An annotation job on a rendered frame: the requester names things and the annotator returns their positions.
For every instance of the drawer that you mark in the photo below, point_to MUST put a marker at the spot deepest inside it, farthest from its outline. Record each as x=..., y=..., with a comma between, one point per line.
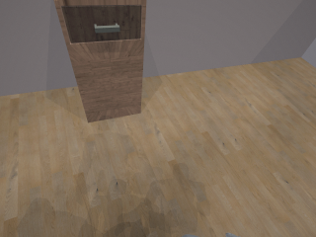
x=80, y=22

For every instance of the cabinet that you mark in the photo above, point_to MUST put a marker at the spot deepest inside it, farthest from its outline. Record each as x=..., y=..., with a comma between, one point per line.
x=108, y=73

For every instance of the handle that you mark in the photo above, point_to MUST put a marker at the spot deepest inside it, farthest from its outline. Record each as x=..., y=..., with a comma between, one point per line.
x=107, y=29

